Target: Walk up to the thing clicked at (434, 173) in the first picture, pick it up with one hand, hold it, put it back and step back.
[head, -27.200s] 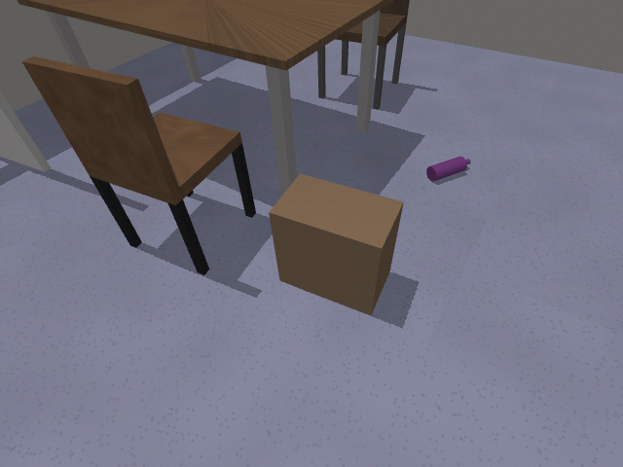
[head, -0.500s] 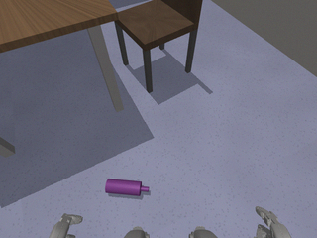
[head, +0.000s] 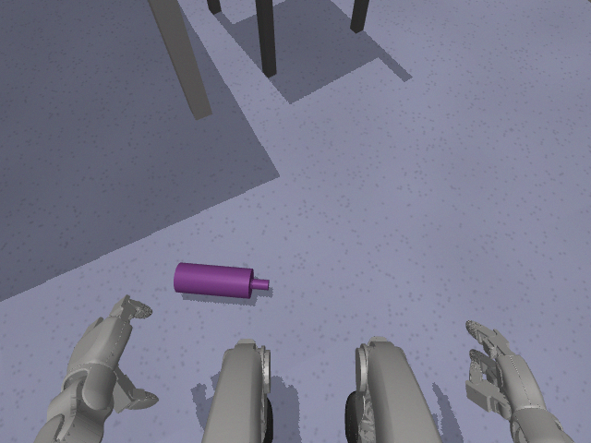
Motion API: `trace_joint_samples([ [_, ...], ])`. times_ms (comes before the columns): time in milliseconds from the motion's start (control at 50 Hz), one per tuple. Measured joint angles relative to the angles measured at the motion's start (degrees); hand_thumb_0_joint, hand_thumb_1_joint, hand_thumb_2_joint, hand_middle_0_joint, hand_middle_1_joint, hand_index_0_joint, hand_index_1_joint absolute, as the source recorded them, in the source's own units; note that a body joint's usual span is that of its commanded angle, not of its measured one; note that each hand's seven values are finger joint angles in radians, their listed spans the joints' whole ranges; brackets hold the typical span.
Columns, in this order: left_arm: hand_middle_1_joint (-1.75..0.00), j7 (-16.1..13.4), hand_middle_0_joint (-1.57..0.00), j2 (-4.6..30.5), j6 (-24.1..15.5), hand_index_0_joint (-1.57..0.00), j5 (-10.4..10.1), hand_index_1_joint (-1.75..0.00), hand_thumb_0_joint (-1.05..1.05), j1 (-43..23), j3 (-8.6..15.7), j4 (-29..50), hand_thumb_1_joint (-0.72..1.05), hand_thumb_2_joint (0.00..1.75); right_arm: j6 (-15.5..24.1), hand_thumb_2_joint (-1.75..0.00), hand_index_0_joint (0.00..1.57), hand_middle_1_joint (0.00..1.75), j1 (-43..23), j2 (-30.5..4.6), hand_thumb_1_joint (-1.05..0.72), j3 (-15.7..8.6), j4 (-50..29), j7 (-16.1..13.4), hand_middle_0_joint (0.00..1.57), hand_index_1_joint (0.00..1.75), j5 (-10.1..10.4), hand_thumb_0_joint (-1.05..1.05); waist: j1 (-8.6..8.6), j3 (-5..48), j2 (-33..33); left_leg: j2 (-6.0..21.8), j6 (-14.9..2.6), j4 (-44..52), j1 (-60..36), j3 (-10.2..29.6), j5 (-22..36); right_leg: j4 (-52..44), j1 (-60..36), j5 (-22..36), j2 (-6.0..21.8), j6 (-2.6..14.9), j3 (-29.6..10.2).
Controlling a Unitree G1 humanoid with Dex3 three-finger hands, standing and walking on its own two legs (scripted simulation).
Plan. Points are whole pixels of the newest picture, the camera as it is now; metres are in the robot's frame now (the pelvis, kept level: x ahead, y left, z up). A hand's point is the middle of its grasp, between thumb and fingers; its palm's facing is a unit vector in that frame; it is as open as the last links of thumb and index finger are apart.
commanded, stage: rise first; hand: left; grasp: from above
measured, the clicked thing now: (223, 281) +0.46 +0.22 -0.51
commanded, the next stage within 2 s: approach in 1.74 s
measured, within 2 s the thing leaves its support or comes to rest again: neither
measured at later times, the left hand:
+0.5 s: hand (166, 312) +0.34 +0.28 -0.29, palm faces -0.51 -0.19 -0.84, open 14.0 cm
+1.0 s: hand (177, 296) +0.38 +0.29 -0.36, palm faces -0.50 -0.02 -0.86, open 14.3 cm
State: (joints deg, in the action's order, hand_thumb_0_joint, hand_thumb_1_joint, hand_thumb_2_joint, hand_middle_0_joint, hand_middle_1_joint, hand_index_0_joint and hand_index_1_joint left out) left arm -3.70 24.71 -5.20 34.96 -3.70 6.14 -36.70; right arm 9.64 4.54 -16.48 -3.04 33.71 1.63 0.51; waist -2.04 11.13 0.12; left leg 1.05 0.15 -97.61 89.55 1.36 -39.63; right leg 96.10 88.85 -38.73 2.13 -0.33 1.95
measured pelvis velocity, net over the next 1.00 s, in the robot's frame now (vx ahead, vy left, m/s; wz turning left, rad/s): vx -0.05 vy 0.01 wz -0.08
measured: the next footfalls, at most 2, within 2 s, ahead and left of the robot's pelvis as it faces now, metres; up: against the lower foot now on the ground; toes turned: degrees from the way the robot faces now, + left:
none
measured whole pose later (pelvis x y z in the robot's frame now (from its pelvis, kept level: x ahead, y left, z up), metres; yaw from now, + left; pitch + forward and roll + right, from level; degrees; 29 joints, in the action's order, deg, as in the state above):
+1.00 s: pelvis -0.05 +0.01 -0.20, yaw -5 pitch +33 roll -7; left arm -16.7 42.6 -21.3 72.4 -46.7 6.1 -73.8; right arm 0.7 6.7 -15.2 -0.2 42.5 7.3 -6.2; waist -9.4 3.6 -0.6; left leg 0.5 -1.1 -133.8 128.6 5.4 -39.0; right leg 128.8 125.1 -37.3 2.0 -1.1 4.3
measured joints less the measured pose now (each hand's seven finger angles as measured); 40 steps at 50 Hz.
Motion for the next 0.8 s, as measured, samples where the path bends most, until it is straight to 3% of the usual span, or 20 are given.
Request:
trace_joint_samples([
  [80,-1.07,-1.4,-0.10,1.7,-1.3,-0.10,4.0,-1.07,-0.01,-6.7,0.5,-3.0,-0.56,0.99,-0.9,-0.90,0.20,0.30,-1.2,-0.3,-0.93,-0.7,1.9,0.6,0.20,0.30,0.2,0.01,0.26,-1.1,0.5,0.1,0.08,-6.7,7.9,0.3,-0.4,6.7,7.9,-0.4,-0.1,0.32,0.1],
  [240,-1.07,-0.6,-0.11,6.7,-5.9,-0.12,11.5,-1.06,-0.01,-20.1,0.8,-12.6,-0.56,0.99,-2.4,-0.91,0.20,0.30,0.2,0.3,-0.95,-0.9,5.7,1.5,0.20,0.30,-0.7,0.01,0.29,-3.1,0.8,0.3,0.40,-17.1,20.4,1.5,0.7,16.6,20.3,1.0,-0.3,0.88,0.8],
  [400,-1.04,-1.8,-0.10,11.3,-11.7,-0.10,18.6,-1.04,-0.01,-28.7,1.0,-20.5,-0.54,1.01,-4.1,-0.90,0.20,0.30,3.3,0.9,-0.92,0.0,7.8,2.0,0.20,0.30,-1.9,0.01,-2.22,-4.5,0.4,0.4,0.10,-24.2,28.0,2.9,1.8,22.4,27.0,2.7,-0.6,0.73,1.8],
  [600,-1.00,-8.0,-0.07,14.6,-14.2,-0.07,28.4,-1.01,-0.01,-34.9,1.0,-29.3,-0.53,1.04,-6.3,-0.89,0.20,0.30,5.0,0.7,-0.89,1.3,9.0,3.2,0.20,0.30,-3.4,0.01,-5.42,-4.7,0.0,0.0,-0.92,-29.7,33.5,3.5,1.6,26.6,31.3,2.7,-0.5,-0.23,2.1],
  [800,-0.96,-11.3,-0.07,16.5,-14.2,-0.06,33.7,-0.97,-0.01,-40.2,-0.2,-34.1,-0.54,1.04,-7.8,-0.90,0.20,0.30,3.5,1.1,-0.90,1.9,9.0,4.7,0.20,0.30,-5.2,0.01,-6.67,-6.1,-0.4,-0.5,-1.45,-33.4,37.2,3.6,1.1,29.9,34.3,1.9,-0.1,-0.88,2.0],
])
